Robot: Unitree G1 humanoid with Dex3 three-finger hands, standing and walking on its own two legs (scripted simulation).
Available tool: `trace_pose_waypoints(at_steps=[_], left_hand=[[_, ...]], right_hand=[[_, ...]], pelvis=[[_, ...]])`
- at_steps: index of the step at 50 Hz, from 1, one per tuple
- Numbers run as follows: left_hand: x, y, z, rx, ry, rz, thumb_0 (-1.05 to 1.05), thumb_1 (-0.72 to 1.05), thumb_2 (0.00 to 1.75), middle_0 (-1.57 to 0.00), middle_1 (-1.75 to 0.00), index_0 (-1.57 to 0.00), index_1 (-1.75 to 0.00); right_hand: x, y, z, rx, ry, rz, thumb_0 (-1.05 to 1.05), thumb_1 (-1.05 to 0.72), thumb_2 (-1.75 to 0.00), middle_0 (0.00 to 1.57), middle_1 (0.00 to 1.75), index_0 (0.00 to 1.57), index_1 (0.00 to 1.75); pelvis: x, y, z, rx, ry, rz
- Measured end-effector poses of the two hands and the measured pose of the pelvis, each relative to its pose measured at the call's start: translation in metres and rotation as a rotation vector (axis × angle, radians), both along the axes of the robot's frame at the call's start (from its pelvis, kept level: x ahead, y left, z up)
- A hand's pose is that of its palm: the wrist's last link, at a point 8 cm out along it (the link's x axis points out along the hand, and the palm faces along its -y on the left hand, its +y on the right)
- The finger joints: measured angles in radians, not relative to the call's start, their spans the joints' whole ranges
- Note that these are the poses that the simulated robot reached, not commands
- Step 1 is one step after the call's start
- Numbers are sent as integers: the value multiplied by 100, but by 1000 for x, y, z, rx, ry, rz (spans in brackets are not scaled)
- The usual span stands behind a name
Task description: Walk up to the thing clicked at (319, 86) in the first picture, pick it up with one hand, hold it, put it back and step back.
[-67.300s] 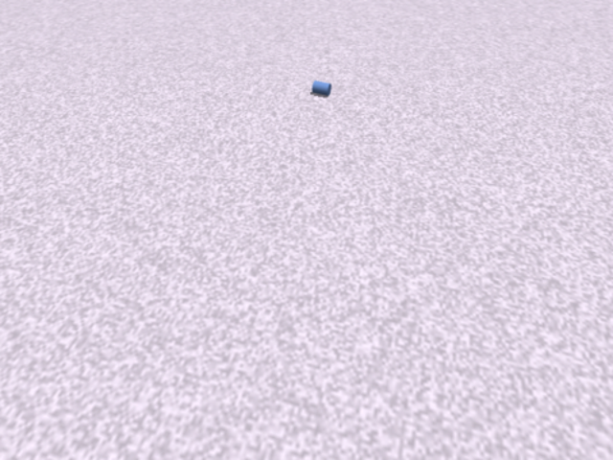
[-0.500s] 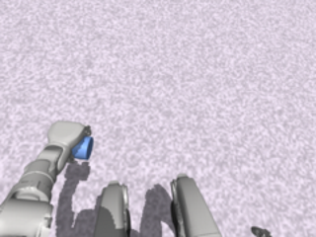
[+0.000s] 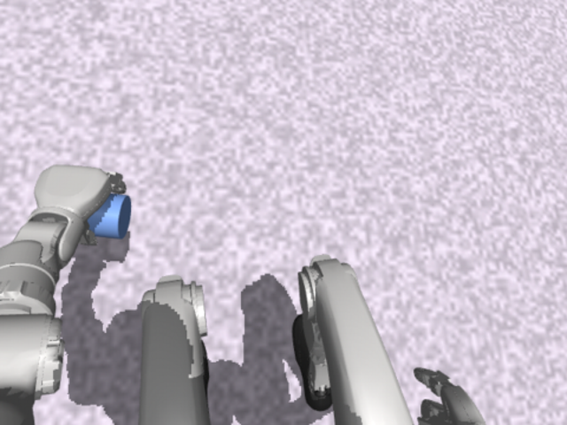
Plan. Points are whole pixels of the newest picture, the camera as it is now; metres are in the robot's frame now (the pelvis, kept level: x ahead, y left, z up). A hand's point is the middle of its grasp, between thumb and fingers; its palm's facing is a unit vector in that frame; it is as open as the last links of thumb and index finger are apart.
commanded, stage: crouch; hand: left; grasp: from above
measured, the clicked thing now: (91, 213) +0.44 +0.26 -0.19
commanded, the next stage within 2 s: lower in 0.66 s
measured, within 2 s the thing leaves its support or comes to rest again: rests again in 1.90 s
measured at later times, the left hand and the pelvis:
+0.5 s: hand (100, 220) +0.43 +0.25 -0.23, palm faces -0.47 +0.05 -0.88, open 9.6 cm; pelvis +0.00 +0.00 -0.06, yaw -2 degrees
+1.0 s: hand (106, 223) +0.44 +0.26 -0.27, palm faces -0.51 +0.03 -0.86, open 9.5 cm; pelvis +0.00 +0.00 -0.09, yaw -3 degrees
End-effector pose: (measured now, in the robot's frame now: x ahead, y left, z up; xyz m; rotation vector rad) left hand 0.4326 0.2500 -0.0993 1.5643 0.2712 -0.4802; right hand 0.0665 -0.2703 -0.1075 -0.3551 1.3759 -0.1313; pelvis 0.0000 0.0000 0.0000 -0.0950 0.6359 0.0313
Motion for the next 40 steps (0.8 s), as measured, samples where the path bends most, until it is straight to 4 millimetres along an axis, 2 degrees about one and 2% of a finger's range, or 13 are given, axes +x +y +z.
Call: trace_pose_waypoints(at_steps=[12, 22, 40], left_hand=[[6, 2, -39, -12, 31, -4, -2, 8, 32, -82, -24, -85, -26], [7, 4, -66, -22, 21, -16, -2, 9, 30, -81, -24, -84, -26], [14, 5, -93, -9, 27, -1, -2, 8, 31, -82, -24, -85, -25]], right_hand=[[-17, -10, -24, -20, 66, -11, 0, -91, -90, 20, 30, 20, 30], [-30, -11, -42, -35, 93, -19, 0, -91, -90, 20, 30, 20, 30], [-29, -4, -69, -13, 90, -9, 0, -91, -90, 20, 30, 20, 30]], pelvis=[[-1, -2, -32, -7, -4, -14], [-4, 0, -55, -12, -16, -19], [-3, 0, -79, -13, -20, -23]])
